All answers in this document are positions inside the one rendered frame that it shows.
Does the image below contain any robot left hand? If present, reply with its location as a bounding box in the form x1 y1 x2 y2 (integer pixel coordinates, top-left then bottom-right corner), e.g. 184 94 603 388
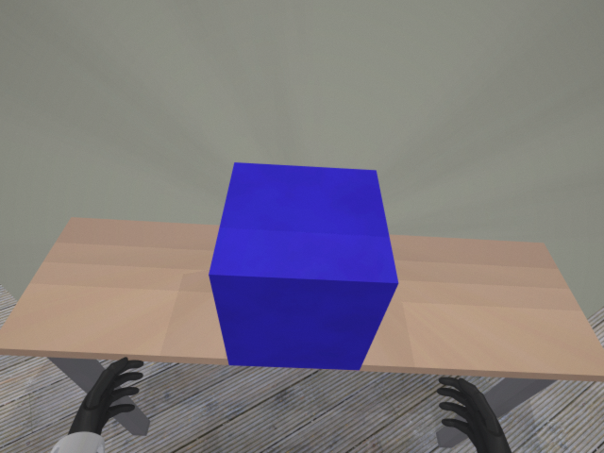
68 357 143 435

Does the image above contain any carton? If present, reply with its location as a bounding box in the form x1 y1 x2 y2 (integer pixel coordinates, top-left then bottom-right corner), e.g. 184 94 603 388
209 162 398 370

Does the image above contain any table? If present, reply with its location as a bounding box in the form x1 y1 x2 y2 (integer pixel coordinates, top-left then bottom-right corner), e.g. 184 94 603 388
0 217 604 448

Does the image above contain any robot left forearm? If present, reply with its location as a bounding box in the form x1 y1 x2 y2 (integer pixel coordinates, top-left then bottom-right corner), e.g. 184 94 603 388
51 431 105 453

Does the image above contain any robot right hand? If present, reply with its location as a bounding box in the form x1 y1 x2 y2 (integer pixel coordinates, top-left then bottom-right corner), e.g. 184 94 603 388
437 377 512 453

